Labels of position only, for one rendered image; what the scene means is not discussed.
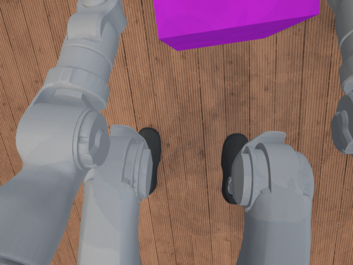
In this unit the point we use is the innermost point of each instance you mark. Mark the left robot upper arm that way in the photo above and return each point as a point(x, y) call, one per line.
point(58, 145)

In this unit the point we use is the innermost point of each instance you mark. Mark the robot right forearm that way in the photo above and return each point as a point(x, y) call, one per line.
point(343, 10)

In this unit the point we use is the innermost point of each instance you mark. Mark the robot right thigh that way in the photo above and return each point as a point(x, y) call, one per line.
point(277, 227)

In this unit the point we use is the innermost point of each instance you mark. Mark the carton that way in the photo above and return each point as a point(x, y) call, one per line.
point(190, 24)

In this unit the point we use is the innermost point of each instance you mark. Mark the robot left forearm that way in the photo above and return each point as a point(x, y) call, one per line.
point(87, 56)

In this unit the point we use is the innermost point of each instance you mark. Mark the robot right shin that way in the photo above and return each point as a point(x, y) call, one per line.
point(277, 137)

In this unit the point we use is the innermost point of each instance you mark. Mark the right robot upper arm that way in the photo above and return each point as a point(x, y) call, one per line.
point(342, 124)

